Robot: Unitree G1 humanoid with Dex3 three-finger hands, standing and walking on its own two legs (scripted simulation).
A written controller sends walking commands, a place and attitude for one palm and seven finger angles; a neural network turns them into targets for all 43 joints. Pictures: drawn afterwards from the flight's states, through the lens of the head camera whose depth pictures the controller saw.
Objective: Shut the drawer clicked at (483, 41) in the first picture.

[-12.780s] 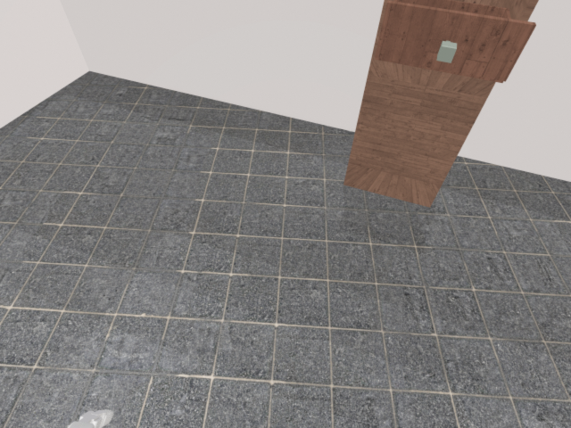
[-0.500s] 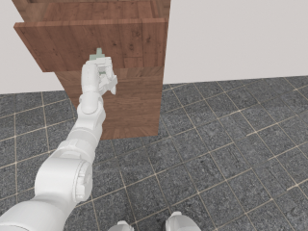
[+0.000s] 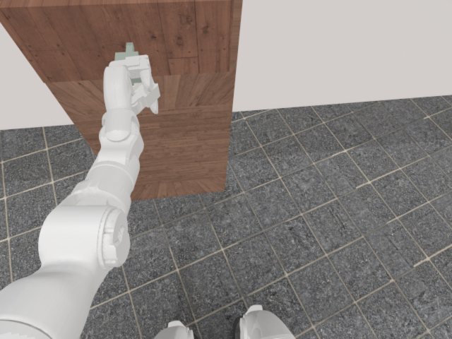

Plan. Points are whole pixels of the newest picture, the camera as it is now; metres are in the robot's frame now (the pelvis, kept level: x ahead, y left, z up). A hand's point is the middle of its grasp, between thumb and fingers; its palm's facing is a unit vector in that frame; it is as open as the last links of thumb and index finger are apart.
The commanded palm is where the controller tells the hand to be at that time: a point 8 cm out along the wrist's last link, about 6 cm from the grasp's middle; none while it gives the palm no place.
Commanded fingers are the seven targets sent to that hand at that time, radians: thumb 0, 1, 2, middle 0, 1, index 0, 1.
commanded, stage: push the drawer shut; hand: left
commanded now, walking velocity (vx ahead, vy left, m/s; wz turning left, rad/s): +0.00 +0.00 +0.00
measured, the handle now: (129, 60) +0.60 +0.12 +0.10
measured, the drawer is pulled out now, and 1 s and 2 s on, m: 0.04 0.00 0.00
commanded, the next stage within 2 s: pull the fist back off the drawer in 0.60 s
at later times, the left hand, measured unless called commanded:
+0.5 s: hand (155, 70) +0.57 +0.08 +0.10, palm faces +0.04 -1.00 -0.01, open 3.5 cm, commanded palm +0.57 +0.12 +0.10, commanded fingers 0.00 0.90 0.90 -1.40 -1.60 -1.40 -1.60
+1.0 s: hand (155, 70) +0.57 +0.08 +0.10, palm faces +0.04 -1.00 -0.01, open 3.5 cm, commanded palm +0.55 +0.12 +0.10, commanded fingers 0.00 0.90 0.90 -1.40 -1.60 -1.40 -1.60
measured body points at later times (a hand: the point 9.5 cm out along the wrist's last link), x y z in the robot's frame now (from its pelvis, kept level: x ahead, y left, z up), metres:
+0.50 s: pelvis +0.00 +0.00 -0.01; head +0.15 +0.00 +0.42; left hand +0.56 +0.13 +0.10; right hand -0.06 -0.25 -0.11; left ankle -0.01 +0.09 -0.70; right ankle +0.02 -0.10 -0.70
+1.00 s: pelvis -0.02 +0.01 -0.02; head +0.14 +0.02 +0.40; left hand +0.56 +0.13 +0.10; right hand -0.10 -0.24 -0.11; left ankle -0.01 +0.09 -0.70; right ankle +0.02 -0.09 -0.70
